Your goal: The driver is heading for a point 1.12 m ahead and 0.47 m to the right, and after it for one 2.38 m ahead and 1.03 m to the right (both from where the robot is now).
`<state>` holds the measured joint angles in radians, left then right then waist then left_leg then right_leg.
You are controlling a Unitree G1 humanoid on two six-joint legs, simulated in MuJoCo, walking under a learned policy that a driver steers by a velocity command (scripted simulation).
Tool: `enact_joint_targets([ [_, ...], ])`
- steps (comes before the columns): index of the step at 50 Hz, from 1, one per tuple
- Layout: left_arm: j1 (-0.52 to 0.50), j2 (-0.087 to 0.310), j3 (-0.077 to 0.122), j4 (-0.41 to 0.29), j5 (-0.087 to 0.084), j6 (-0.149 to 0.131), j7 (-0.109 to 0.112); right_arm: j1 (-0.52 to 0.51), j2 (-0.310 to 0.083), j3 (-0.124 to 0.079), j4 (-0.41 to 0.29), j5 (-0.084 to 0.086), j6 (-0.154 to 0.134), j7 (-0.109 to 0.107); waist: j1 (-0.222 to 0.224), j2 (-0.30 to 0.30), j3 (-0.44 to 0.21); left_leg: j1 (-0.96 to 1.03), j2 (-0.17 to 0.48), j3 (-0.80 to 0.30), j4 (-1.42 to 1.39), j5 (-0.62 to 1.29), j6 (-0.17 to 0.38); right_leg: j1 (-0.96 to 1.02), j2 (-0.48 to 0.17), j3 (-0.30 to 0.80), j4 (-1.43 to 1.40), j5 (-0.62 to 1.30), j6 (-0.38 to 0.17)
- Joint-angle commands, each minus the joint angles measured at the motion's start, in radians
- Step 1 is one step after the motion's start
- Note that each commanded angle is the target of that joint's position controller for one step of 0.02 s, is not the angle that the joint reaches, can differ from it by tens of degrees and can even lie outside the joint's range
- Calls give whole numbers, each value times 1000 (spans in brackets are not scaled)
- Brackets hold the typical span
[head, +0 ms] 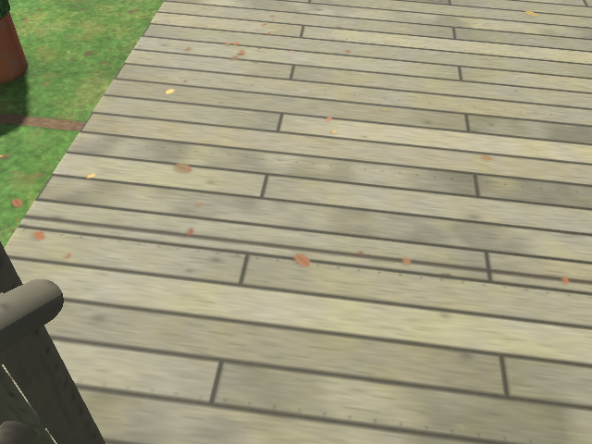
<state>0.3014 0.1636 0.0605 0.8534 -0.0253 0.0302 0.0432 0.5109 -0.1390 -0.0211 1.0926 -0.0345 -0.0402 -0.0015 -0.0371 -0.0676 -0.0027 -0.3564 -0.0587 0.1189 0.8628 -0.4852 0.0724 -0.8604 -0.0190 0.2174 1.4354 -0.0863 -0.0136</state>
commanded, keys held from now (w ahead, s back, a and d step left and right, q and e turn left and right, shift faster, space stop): w+e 0.48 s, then e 0.36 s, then no key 0.16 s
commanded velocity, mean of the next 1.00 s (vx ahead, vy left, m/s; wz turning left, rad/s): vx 0.34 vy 0.00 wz -0.49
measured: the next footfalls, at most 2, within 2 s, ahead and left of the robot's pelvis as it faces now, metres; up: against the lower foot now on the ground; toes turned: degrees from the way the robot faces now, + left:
right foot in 0.38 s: +0.23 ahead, -0.22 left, -0.19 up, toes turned -9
left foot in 0.78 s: +0.61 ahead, -0.12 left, -0.38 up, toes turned -29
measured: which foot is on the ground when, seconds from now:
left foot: down 0.00-0.36, up 0.38-0.76, down 0.78-1.00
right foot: up 0.00-0.36, down 0.38-0.78, up 0.80-1.00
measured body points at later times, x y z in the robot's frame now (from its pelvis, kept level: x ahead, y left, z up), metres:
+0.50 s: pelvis +0.25 -0.12 -0.18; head +0.28 -0.13 +0.27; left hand +0.30 +0.13 -0.32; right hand +0.30 -0.40 -0.30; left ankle +0.23 +0.05 -0.68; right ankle +0.19 -0.21 -0.88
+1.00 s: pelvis +0.48 -0.16 -0.33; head +0.53 -0.16 +0.11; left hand +0.76 -0.05 -0.44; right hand +0.39 -0.41 -0.45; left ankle +0.58 -0.10 -1.07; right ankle +0.42 -0.32 -0.83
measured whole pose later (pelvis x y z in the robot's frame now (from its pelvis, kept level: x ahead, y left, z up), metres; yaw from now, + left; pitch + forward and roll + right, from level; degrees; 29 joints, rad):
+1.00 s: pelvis +0.48 -0.16 -0.33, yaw -31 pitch +2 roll -2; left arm 0.12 0.23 0.05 0.60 -0.02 0.05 0.03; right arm 0.33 -0.23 0.00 0.77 -0.03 0.03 -0.03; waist -0.03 -0.03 0.06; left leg -0.35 0.01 0.01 0.50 -0.18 0.05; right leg -0.96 0.07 0.13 1.83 -0.26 0.12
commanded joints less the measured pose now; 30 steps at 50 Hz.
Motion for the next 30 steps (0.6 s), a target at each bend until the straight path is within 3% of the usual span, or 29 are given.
enact_joint_targets([
  [1, 82, 63, 14, -62, -29, -5, -32, -8, -109, -22, -26, 0, -50, -44, 84, 116, 54, 21, 332, -379, -254, 468, 56, -65, -35, 149, -255, 298, -17],
  [2, 58, 56, 11, -75, -15, -8, -51, 1, -121, -20, -24, 22, -47, -63, 86, 71, 88, -25, 308, -295, -217, 398, 37, -21, -13, 141, -421, 471, -5],
  [3, 63, 26, 8, -64, 8, -2, -59, 3, -141, -18, -27, 32, -34, -71, 75, 71, 96, -27, 300, -284, -208, 397, 32, 24, 12, 124, -436, 513, 7],
  [5, 80, 2, -2, -68, 31, -3, -67, -17, -168, -22, -40, 34, -25, -79, 80, 111, 110, -59, 307, -235, -181, 425, 37, 84, 32, 112, -479, 551, 20],
  [6, 61, 29, 3, -62, 21, -6, -75, -30, -188, -32, -60, 39, -27, -79, 75, 110, 129, -78, 308, -205, -158, 348, 34, 114, 26, 89, -466, 607, 23],
  [7, 48, 32, 4, -67, 28, -5, -75, -21, -185, -36, -69, 46, -22, -78, 58, 120, 139, -47, 327, -203, -149, 333, 39, 90, 26, 92, -457, 589, 28],
  [8, 0, 36, -4, -73, 61, 2, -70, -21, -157, -33, -103, 62, -22, -80, 26, 138, 153, -20, 311, -169, -131, 248, 32, 61, 22, 49, -470, 626, 34],
  [10, -51, 62, 2, -92, 53, 7, -79, 3, -152, -41, -104, 54, -15, -78, -8, 183, 194, 9, 330, -146, -64, 222, 28, 58, 10, 17, -484, 586, 16],
  [11, -101, 86, 11, -105, 50, 4, -82, 47, -120, -38, -95, 59, -10, -78, -52, 203, 193, 63, 334, -133, -20, 151, 38, 35, 16, -10, -509, 560, 11],
  [12, -115, 73, 8, -111, 53, 11, -91, 89, -128, -42, -78, 56, -4, -75, -71, 222, 200, 125, 362, -156, 16, 214, 46, -6, 17, -19, -497, 469, -1],
  [13, -167, 84, 16, -120, 43, 8, -99, 126, -126, -43, -70, 59, -17, -66, -108, 222, 212, 175, 394, -183, 66, 205, 55, -74, 7, -53, -481, 423, -11],
  [14, -189, 81, 16, -122, 23, 0, -104, 73, -159, -60, -62, 63, -22, -57, -88, 265, 203, 179, 431, -211, 130, 244, 60, -46, -27, -66, -504, 429, -28],
  [15, -139, 93, 23, -105, 13, -4, -105, -8, -197, -73, -73, 64, -27, -49, -48, 288, 169, 141, 457, -220, 169, 304, 53, 51, -38, -115, -499, 405, -32],
  [16, -5, 127, 42, -54, 5, -8, -105, -117, -212, -79, -90, 64, -35, -37, 34, 278, 109, 17, 436, -154, 279, 438, 25, 317, -22, -193, -522, 366, -49],
  [17, 30, 176, 64, -34, -29, -24, -98, -136, -167, -58, -117, 41, -34, -31, 41, 178, 63, 91, 307, -24, 433, 488, -54, 466, -13, -262, -1001, 293, -72],
  [18, 394, 254, 108, 125, -21, -22, -93, -228, -268, -84, -101, 30, -56, -19, 259, 78, -87, -247, 319, 26, 783, 589, -47, 1109, 121, -443, -745, 493, -44],
  [19, 600, 195, 93, 207, -6, -18, -85, -375, -263, -91, -162, 56, -79, -15, 414, -199, -6, -505, 156, 69, 1322, -16, -110, 1239, 29, -295, -900, 509, -164],
  [20, 432, 164, 42, 146, 26, -69, -92, -239, -116, -66, -246, 51, -104, -20, 207, -470, 30, -726, 75, -90, 1403, -357, -104, 1193, -58, 21, -780, 1003, -262],
  [21, 349, 112, 19, 109, 7, -92, -81, -245, -134, -65, -296, 40, -120, -29, 168, -312, -20, -755, 108, -195, 1208, -235, -91, 1146, -129, 134, -764, 979, -295],
  [22, 353, 115, 18, 104, 46, -92, -63, -276, -153, -71, -290, 77, -124, -29, 151, -64, -43, -814, 135, -221, 1145, -177, -84, 1130, -180, 202, -812, 701, -310],
  [23, 248, 167, 31, 79, 24, -92, -65, -260, -118, -66, -302, 54, -119, -34, 78, 70, -75, -837, 167, -203, 1113, -142, -70, 1069, -179, 266, -764, 662, -304],
  [24, 221, 137, 7, 69, 25, -109, -75, -233, -75, -59, -343, 59, -120, -36, 21, 95, -120, -838, 178, -273, 902, 126, -54, 963, -200, 383, -759, 494, -328],
  [25, 66, 192, 15, 18, 35, -114, -45, -285, -86, -55, -379, 76, -98, -44, -41, 44, -32, -742, 191, -305, 584, 209, -121, 676, -299, 479, -802, 496, -378],
  [26, -20, 197, 13, -24, 43, -108, -22, -363, -137, -65, -397, 69, -82, -58, -32, 122, 36, -639, 199, -298, 361, 213, -170, 495, -274, 482, -837, 477, -374],
  [27, 41, 221, 21, 5, 72, -98, -1, -303, -128, -65, -351, 34, -65, -56, -30, 95, -55, -507, 159, -273, 413, 402, -171, 486, -207, 403, -765, 566, -346],
  [28, 23, 237, 25, -8, 48, -92, 14, -237, -123, -61, -330, 14, -57, -41, -47, 76, -103, -377, 133, -238, 349, 505, -150, 434, -162, 293, -727, 597, -302],
  [29, 89, 177, 13, -9, -1, -105, 36, -352, -194, -77, -370, 20, -74, -9, 9, 31, -61, -462, 120, -270, 145, 770, -122, 481, -87, 245, -675, 286, -254],
  [30, 109, 122, -6, -14, -36, -104, 64, -514, -152, -54, -424, -3, -89, 17, 53, 117, -8, -252, 81, -221, -165, 1032, -124, 313, 31, 95, -673, -14, -199],
])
